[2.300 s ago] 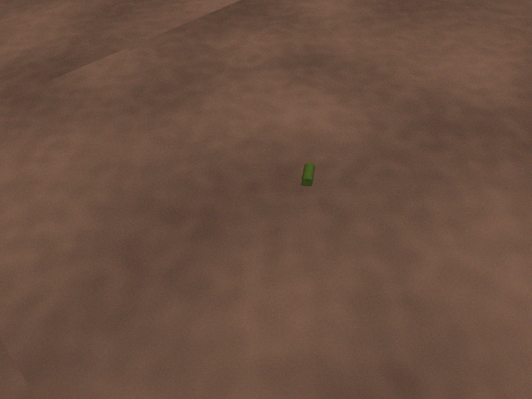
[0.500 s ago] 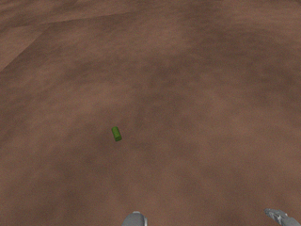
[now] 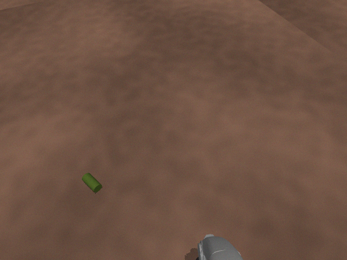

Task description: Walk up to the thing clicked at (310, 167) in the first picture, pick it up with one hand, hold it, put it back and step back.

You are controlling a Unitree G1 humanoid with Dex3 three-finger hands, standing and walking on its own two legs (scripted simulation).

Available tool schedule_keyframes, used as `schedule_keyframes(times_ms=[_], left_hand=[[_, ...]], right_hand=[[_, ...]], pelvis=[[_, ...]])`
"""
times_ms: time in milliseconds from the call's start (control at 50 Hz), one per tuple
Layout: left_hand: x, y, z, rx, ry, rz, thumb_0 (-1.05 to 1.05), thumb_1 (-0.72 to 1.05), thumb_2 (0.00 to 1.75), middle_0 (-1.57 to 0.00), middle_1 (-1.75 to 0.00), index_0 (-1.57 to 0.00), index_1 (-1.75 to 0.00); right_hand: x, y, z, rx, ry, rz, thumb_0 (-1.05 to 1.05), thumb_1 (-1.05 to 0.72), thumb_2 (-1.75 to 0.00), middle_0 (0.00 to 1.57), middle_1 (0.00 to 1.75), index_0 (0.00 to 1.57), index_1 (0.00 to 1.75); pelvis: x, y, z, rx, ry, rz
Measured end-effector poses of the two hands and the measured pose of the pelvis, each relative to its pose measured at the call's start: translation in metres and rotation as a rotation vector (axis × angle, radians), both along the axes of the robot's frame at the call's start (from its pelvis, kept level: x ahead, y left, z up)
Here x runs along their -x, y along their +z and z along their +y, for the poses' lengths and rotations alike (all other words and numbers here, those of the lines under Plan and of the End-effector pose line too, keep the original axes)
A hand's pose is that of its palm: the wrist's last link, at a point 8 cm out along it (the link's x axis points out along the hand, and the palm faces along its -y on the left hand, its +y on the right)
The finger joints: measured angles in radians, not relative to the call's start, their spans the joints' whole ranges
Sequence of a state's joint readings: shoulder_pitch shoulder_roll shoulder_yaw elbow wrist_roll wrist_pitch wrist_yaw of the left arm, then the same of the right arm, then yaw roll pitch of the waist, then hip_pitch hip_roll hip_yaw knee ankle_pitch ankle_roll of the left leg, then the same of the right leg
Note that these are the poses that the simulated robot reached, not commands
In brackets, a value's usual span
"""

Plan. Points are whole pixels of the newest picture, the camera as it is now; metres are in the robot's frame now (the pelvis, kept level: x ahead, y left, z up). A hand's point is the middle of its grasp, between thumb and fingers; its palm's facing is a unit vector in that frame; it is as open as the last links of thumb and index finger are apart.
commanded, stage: walk up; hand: left
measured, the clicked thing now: (91, 182) +0.68 +0.46 -0.73
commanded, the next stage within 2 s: none
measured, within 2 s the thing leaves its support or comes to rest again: neither
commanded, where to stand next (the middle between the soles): +0.23 +0.56 m, yaw -45 degrees
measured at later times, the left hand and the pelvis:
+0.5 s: hand out of the picture +0.22 +0.57 -0.16, palm faces -0.24 -0.73 -0.65, open 7.4 cm; pelvis +0.10 +0.25 -0.05, yaw -14 degrees
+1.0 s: hand out of the picture +0.34 +0.68 -0.12, palm faces -0.36 -0.69 -0.63, open 7.4 cm; pelvis +0.14 +0.44 -0.03, yaw -26 degrees
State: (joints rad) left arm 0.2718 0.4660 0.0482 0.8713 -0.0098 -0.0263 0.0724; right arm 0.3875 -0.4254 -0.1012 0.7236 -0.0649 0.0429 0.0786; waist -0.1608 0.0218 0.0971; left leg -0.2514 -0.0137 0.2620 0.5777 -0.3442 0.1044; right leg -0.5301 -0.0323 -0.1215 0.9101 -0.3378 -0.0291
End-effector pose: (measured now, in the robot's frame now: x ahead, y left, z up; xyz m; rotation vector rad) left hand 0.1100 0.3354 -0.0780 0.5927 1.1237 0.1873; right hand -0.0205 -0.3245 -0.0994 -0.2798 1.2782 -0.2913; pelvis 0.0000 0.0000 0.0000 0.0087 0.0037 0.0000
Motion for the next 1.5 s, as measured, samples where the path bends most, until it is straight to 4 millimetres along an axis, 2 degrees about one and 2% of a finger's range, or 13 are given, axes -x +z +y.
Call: schedule_keyframes(times_ms=[140, 280, 440, 540, 640, 740, 840, 940, 1120, 1200, 1260, 1380, 1500], left_hand=[[-0.041, -0.005, 0.041, -0.051, -0.014, -0.095, 0.0, 0.9, 0.9, -0.21, -0.3, -0.21, -0.3], [-0.04, 0.003, 0.1, -0.073, 0.018, -0.063, 0.0, 0.89, 0.9, -0.21, -0.3, -0.21, -0.3], [-0.083, -0.018, 0.221, -0.117, -0.087, 0.013, 0.0, 0.89, 0.9, -0.22, -0.3, -0.21, -0.31], [-0.132, -0.033, 0.279, -0.145, -0.099, 0.025, 0.0, 0.9, 0.9, -0.21, -0.3, -0.21, -0.3], [-0.183, -0.023, 0.286, -0.073, -0.182, 0.0, 0.0, 0.9, 0.9, -0.21, -0.3, -0.2, -0.3], [-0.215, -0.014, 0.286, -0.038, -0.282, -0.017, 0.0, 0.9, 0.9, -0.21, -0.3, -0.2, -0.3], [-0.225, -0.012, 0.313, -0.07, -0.347, -0.062, 0.0, 0.9, 0.9, -0.21, -0.3, -0.21, -0.3], [-0.23, 0.002, 0.353, -0.076, -0.326, -0.127, 0.0, 0.89, 0.9, -0.21, -0.3, -0.21, -0.3], [-0.266, 0.0, 0.461, -0.135, -0.447, -0.113, 0.0, 0.89, 0.9, -0.21, -0.3, -0.21, -0.31], [-0.291, -0.022, 0.528, -0.144, -0.449, -0.108, 0.0, 0.89, 0.9, -0.21, -0.3, -0.21, -0.31], [-0.302, -0.032, 0.558, -0.138, -0.426, -0.068, 0.0, 0.89, 0.9, -0.21, -0.3, -0.21, -0.3], [-0.316, -0.036, 0.572, -0.021, -0.468, 0.02, 0.0, 0.9, 0.9, -0.21, -0.3, -0.2, -0.3], [-0.316, -0.042, 0.565, 0.091, -0.56, 0.117, 0.0, 0.9, 0.9, -0.21, -0.3, -0.2, -0.3]], right_hand=[[-0.061, -0.043, 0.053, -0.042, 0.005, -0.05, 0.01, -0.9, -0.9, 0.2, 0.3, 0.2, 0.3], [-0.163, -0.023, 0.105, -0.047, 0.084, -0.235, 0.01, -0.9, -0.9, 0.2, 0.3, 0.2, 0.3], [-0.221, -0.017, 0.17, 0.076, 0.073, -0.332, 0.0, -0.91, -0.9, 0.2, 0.3, 0.2, 0.3], [-0.194, -0.021, 0.238, 0.083, 0.022, -0.258, 0.0, -0.91, -0.9, 0.2, 0.3, 0.2, 0.3], [-0.147, -0.017, 0.297, 0.028, -0.112, -0.146, 0.0, -0.9, -0.9, 0.2, 0.3, 0.2, 0.3], [-0.117, -0.027, 0.334, 0.017, -0.205, -0.116, 0.01, -0.9, -0.9, 0.21, 0.3, 0.21, 0.3], [-0.116, -0.054, 0.368, 0.002, -0.257, -0.127, 0.01, -0.9, -0.9, 0.2, 0.3, 0.2, 0.3], [-0.125, -0.055, 0.41, -0.031, -0.242, -0.14, 0.01, -0.9, -0.9, 0.2, 0.3, 0.2, 0.3], [-0.12, -0.06, 0.486, 0.048, -0.317, -0.203, 0.0, -0.91, -0.9, 0.2, 0.3, 0.2, 0.3], [-0.103, -0.067, 0.549, 0.079, -0.356, -0.158, 0.0, -0.91, -0.9, 0.2, 0.3, 0.2, 0.3], [-0.08, -0.063, 0.609, 0.055, -0.413, -0.114, 0.0, -0.91, -0.9, 0.2, 0.3, 0.2, 0.3], [-0.046, -0.027, 0.71, -0.003, -0.542, -0.026, 0.01, -0.9, -0.9, 0.2, 0.3, 0.2, 0.3], [-0.01, 0.007, 0.754, 0.067, -0.634, 0.014, 0.01, -0.9, -0.9, 0.21, 0.3, 0.21, 0.3]], pelvis=[[-0.033, -0.026, 0.042, 0.068, -0.067, -0.022], [-0.06, -0.019, 0.102, 0.046, -0.126, -0.023], [-0.096, -0.047, 0.21, 0.04, -0.207, 0.021], [-0.11, -0.046, 0.262, 0.058, -0.25, -0.001], [-0.123, -0.025, 0.295, 0.044, -0.282, 0.012], [-0.137, -0.023, 0.33, 0.024, -0.339, 0.019], [-0.138, -0.038, 0.367, 0.063, -0.4, -0.02], [-0.139, -0.034, 0.409, 0.034, -0.418, -0.049], [-0.15, -0.053, 0.52, 0.005, -0.513, -0.022], [-0.155, -0.068, 0.583, -0.017, -0.566, -0.057], [-0.162, -0.061, 0.616, 0.054, -0.59, -0.051], [-0.166, -0.024, 0.653, 0.045, -0.628, -0.014], [-0.176, -0.005, 0.68, 0.031, -0.696, -0.006]])
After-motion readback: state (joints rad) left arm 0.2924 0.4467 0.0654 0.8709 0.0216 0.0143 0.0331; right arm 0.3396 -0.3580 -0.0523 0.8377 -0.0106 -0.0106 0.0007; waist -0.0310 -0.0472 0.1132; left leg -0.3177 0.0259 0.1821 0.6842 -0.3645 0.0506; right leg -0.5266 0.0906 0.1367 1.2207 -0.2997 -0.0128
